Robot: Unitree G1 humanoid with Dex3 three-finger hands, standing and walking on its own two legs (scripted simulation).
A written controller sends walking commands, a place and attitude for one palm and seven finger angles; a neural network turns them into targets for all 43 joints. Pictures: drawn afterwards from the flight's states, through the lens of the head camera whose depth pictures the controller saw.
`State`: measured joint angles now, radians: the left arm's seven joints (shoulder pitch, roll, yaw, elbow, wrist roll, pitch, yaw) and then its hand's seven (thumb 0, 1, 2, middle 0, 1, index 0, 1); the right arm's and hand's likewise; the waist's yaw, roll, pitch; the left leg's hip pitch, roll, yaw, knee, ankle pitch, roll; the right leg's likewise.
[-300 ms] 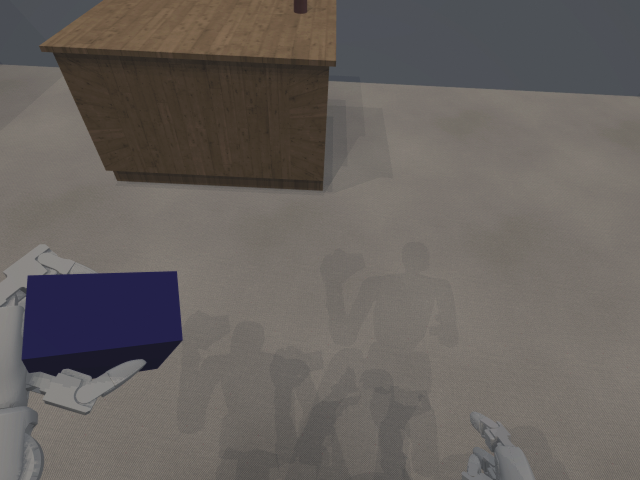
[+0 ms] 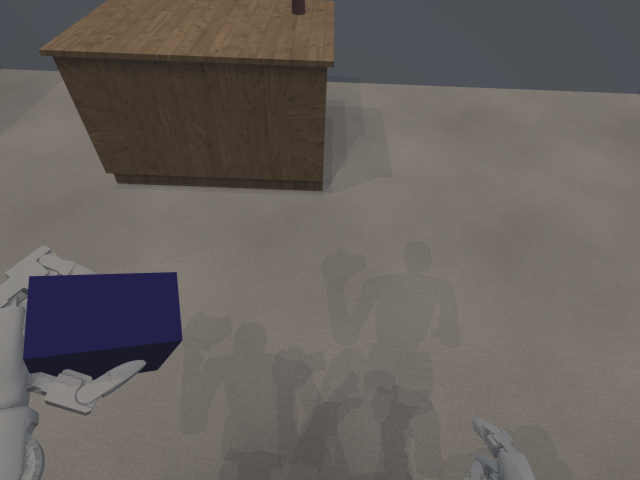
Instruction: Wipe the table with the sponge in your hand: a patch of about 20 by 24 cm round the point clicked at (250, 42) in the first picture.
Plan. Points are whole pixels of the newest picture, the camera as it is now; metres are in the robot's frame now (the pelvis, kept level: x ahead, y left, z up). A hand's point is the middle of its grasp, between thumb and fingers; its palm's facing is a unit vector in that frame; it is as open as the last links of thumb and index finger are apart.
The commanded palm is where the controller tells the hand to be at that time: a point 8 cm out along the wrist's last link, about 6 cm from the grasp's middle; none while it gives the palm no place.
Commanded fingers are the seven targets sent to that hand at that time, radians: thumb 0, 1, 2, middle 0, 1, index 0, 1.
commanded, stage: look at it before walking up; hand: left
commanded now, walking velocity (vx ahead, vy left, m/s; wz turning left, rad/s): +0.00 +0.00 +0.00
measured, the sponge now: (125, 329) +0.22 +0.21 +0.15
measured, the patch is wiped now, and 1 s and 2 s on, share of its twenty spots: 0.00 0.00 0.00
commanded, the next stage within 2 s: walk to a spot facing it in 0.10 s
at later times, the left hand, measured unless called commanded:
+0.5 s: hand (41, 328) +0.21 +0.28 +0.16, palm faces +0.49 -0.80 -0.35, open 10.2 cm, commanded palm +0.15 +0.31 +0.18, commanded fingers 0.00 0.10 1.30 -1.20 -1.60 -1.20 -1.60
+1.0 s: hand (70, 296) +0.25 +0.27 +0.16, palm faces +0.64 -0.61 -0.47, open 10.1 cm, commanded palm +0.18 +0.29 +0.18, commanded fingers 0.00 0.10 1.30 -1.20 -1.60 -1.20 -1.60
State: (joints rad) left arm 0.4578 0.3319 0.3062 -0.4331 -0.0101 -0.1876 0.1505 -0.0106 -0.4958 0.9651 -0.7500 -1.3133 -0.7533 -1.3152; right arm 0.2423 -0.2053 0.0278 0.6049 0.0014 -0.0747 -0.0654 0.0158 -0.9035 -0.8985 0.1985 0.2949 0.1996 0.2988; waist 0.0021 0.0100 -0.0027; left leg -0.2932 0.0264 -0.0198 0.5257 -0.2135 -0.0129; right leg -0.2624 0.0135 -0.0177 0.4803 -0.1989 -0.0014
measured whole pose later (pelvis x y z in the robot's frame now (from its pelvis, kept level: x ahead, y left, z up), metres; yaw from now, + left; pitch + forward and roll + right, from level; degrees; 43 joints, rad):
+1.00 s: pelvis +0.14 -0.03 +0.00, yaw +22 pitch +1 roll +3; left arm 0.50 0.34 0.32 -0.45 0.00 -0.21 0.13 -0.01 -0.50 0.97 -0.75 -1.32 -0.76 -1.32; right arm 0.21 -0.25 -0.02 0.65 -0.01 -0.04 -0.06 0.02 -0.90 -0.90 0.20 0.29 0.20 0.30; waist 0.01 0.00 0.02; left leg -0.58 0.06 0.06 1.16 -0.35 -0.02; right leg -0.14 -0.09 -0.22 0.50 -0.37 -0.04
